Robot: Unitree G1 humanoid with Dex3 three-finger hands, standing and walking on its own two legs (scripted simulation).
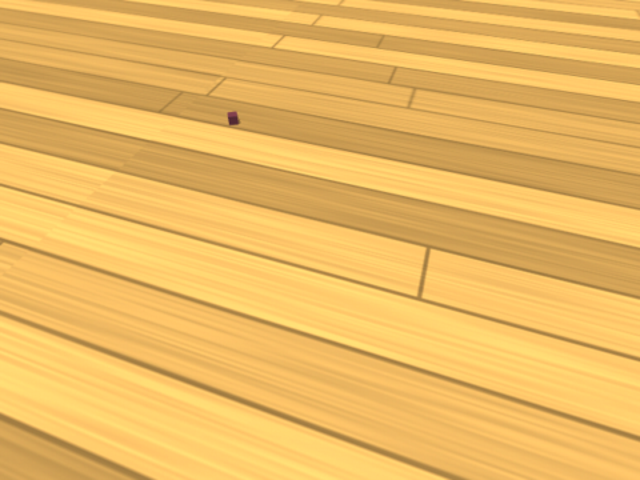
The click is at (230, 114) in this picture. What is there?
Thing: cube
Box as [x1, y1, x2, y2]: [227, 111, 238, 124]
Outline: 236,111 227,112 229,124 238,123
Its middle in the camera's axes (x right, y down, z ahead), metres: -0.51 -0.64 +2.27
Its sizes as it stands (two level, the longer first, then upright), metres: 0.053 0.053 0.053
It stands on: the floor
